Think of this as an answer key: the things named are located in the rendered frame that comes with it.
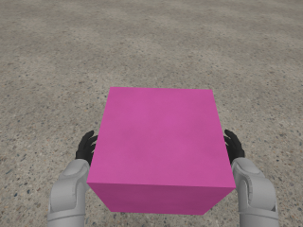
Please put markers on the right robot forearm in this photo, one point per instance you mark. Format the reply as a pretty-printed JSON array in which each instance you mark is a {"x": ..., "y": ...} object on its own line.
[{"x": 257, "y": 203}]

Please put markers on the right robot hand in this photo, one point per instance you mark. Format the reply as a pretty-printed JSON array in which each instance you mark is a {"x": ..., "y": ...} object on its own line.
[{"x": 233, "y": 146}]

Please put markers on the carton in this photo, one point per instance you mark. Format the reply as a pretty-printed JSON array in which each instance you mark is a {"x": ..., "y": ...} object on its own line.
[{"x": 160, "y": 151}]

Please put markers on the left robot hand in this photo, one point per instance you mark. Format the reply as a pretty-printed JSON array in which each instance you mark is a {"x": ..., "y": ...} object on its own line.
[{"x": 85, "y": 149}]

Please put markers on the left robot forearm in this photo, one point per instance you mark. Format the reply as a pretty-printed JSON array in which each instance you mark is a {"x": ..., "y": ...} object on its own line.
[{"x": 66, "y": 204}]

